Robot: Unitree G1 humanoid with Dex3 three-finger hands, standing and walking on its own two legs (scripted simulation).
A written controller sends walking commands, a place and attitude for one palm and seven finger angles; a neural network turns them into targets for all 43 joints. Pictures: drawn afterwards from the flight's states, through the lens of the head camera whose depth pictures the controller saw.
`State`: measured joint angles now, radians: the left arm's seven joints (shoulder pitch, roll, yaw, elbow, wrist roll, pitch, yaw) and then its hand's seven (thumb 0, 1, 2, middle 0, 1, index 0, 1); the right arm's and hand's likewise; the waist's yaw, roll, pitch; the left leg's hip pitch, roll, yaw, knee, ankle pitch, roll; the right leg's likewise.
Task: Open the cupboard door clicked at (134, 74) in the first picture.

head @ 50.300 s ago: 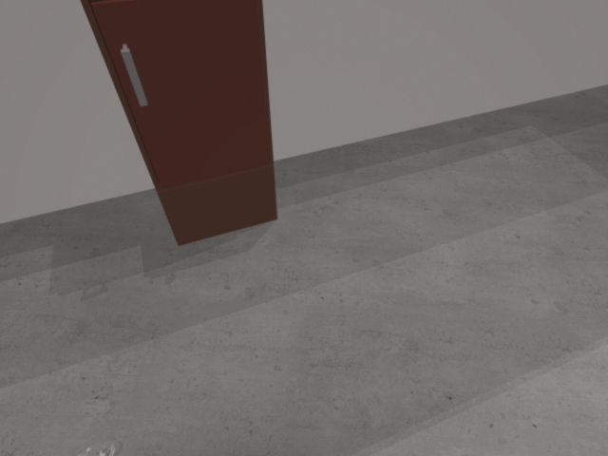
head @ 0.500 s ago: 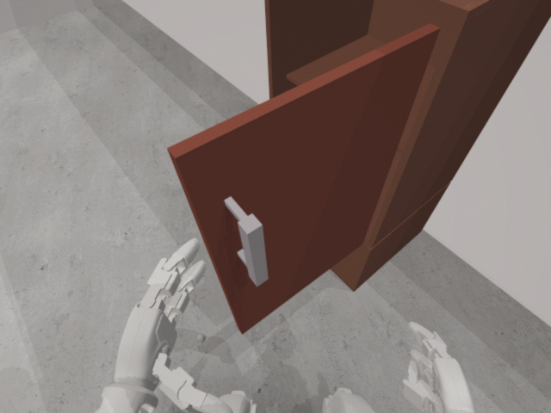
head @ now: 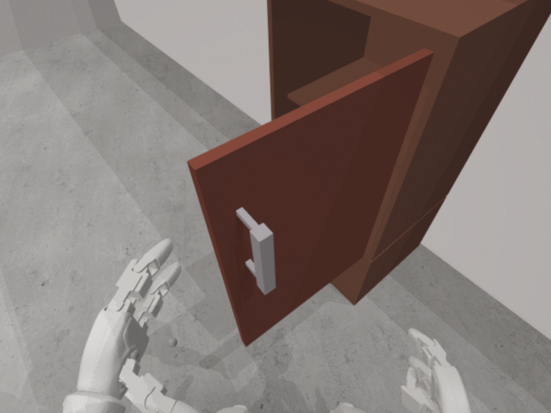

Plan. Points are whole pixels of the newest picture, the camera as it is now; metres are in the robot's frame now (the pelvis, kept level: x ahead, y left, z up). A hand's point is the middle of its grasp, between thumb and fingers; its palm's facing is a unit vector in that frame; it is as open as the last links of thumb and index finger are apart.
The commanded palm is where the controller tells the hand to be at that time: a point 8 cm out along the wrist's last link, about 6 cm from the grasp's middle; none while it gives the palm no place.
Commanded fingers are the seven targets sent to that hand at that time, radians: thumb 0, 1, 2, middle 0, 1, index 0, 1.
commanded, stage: draw the hand back to the body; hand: left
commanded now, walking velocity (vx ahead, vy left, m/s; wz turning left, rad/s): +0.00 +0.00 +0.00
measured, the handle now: (255, 252) +0.33 +0.05 +0.06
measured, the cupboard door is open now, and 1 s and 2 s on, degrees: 87 87 87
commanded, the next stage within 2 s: step back with the hand held close in 1.32 s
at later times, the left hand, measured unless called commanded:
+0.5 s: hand (82, 318) +0.19 +0.21 +0.15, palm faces +0.24 -0.90 -0.36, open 14.3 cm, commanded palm +0.15 +0.26 +0.18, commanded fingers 0.00 0.17 0.58 -0.17 -0.30 -0.17 -0.30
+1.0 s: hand out of the picture +0.22 +0.27 +0.23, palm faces +0.46 -0.78 -0.42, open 8.5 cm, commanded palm +0.17 +0.30 +0.24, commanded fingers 0.00 0.90 0.90 -0.20 -0.30 -0.20 -0.30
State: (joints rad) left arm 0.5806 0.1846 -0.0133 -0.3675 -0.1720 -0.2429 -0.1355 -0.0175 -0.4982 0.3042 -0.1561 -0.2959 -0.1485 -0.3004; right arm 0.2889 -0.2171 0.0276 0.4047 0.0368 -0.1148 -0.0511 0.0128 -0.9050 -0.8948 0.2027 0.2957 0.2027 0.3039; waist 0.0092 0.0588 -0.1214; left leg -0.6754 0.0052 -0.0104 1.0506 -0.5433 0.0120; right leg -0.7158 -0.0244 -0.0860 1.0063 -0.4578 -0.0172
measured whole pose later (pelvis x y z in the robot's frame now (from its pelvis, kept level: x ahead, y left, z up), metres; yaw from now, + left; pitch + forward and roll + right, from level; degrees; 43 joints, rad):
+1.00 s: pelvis +0.03 +0.01 +0.07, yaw -1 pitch -5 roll -1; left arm 0.46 0.35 0.34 -0.40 -0.04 -0.08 0.12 0.00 0.70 0.82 -0.21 -0.30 -0.20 -0.30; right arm 0.19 -0.23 0.03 0.63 0.00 -0.12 -0.08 0.01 -0.90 -0.89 0.20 0.30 0.20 0.30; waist 0.08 0.07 0.03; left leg -0.05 0.00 0.02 0.43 -0.30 0.02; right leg -0.10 -0.01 -0.06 0.41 -0.23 0.00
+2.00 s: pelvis -0.05 +0.02 +0.06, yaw -1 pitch +0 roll +0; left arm 0.55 0.41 0.42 -0.50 -0.01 -0.18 0.15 0.01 0.89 0.90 -0.22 -0.30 -0.21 -0.30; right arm 0.19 -0.22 0.00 0.56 0.01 -0.04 -0.10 0.01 -0.90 -0.89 0.20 0.30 0.20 0.30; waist 0.01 0.01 0.05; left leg -0.32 -0.02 0.03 0.57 -0.24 0.04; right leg -0.36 -0.03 -0.05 0.51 -0.14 0.01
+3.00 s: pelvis -0.22 -0.01 +0.06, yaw -1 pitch +1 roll +0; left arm 0.63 0.47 0.44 -0.60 -0.03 -0.16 0.16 0.01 0.89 0.90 -0.22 -0.30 -0.21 -0.30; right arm 0.20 -0.14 0.03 0.61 -0.01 -0.13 -0.06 0.01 -0.90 -0.89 0.21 0.30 0.21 0.30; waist 0.01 -0.04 0.02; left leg -0.35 0.02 0.02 0.45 -0.13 0.00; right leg -0.22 0.02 -0.02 0.55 -0.41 0.01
